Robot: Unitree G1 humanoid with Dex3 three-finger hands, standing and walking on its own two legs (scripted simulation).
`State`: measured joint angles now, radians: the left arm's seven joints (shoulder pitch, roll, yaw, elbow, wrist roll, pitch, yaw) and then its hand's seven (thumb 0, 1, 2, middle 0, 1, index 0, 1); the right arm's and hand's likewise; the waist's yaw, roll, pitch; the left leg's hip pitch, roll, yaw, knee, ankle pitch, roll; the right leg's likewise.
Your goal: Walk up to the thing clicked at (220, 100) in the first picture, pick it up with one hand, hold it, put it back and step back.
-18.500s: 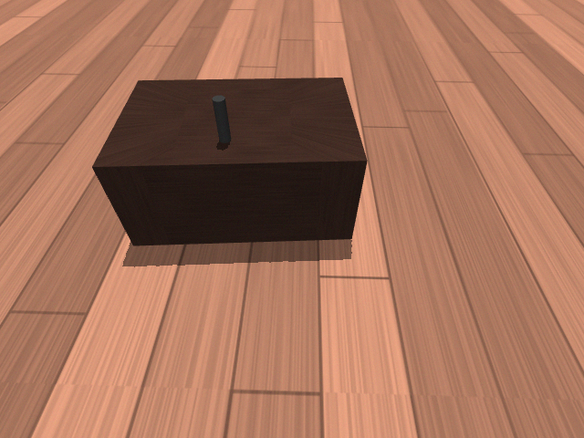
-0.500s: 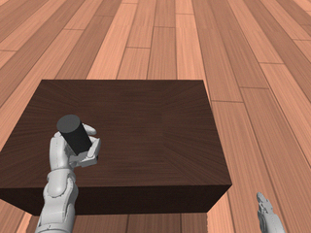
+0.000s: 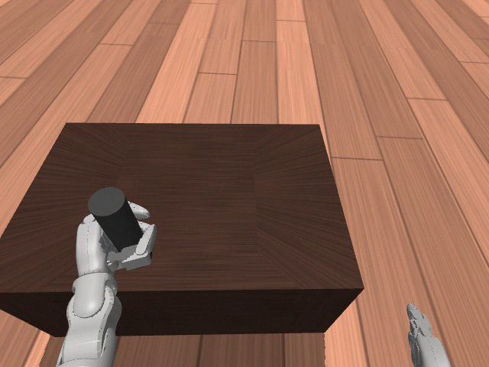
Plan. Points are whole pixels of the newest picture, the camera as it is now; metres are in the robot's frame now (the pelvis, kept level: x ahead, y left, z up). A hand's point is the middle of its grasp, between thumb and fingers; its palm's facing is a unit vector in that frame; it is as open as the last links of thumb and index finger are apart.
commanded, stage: crouch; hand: left
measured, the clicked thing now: (125, 232) +0.33 +0.19 +0.07
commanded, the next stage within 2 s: lower in 1.24 s
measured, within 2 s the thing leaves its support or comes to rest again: neither
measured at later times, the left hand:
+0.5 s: hand (148, 223) +0.41 +0.20 -0.04, palm faces +0.23 -0.97 +0.00, open 5.7 cm
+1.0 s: hand (152, 217) +0.46 +0.21 -0.09, palm faces +0.22 -0.98 -0.02, open 5.7 cm
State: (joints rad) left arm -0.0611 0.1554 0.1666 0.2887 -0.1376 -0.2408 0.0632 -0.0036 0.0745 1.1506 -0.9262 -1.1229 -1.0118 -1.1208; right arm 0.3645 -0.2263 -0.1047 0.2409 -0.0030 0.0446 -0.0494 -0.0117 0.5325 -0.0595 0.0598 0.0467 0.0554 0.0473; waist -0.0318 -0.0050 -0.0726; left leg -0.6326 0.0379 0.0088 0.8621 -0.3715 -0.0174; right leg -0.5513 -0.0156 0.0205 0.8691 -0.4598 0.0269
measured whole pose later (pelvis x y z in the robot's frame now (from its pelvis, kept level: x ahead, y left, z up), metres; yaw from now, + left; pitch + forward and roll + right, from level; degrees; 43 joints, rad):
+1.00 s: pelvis -0.01 +0.01 -0.08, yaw -1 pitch +25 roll -4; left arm -0.63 0.43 0.42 1.08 -0.04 -0.60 0.01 0.00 0.09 1.13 -0.92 -1.11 -1.01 -1.11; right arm 0.40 -0.25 -0.03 -0.10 -0.08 0.06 0.08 -0.01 0.52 -0.06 0.07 0.05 0.06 0.05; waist -0.23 -0.03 -0.15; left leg -1.22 0.07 -0.06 1.28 -0.50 -0.02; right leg -1.09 0.02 -0.02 1.23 -0.58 0.03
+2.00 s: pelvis -0.03 +0.01 -0.13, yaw -4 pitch +32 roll -7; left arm -0.76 0.62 0.52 1.24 0.03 -0.62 0.01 0.00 0.09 1.13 -0.93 -1.11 -1.01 -1.11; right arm 0.38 -0.29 -0.05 -0.25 -0.09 0.03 0.11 -0.01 0.51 -0.07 0.07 0.05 0.06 0.05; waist -0.36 -0.02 -0.17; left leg -1.53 0.07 -0.10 1.51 -0.56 -0.02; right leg -1.38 0.04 -0.05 1.45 -0.63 0.03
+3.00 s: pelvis -0.04 +0.01 -0.16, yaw -4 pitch +33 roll -8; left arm -0.81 0.67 0.53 1.25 0.05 -0.62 0.03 0.00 -0.18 0.45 -0.66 -0.60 -0.68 -0.58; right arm 0.41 -0.32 -0.06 -0.36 -0.09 0.04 0.12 -0.01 0.52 -0.05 0.07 0.05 0.06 0.05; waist -0.41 -0.04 -0.17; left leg -1.63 0.07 -0.11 1.60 -0.56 -0.01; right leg -1.48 0.04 -0.06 1.53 -0.64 0.04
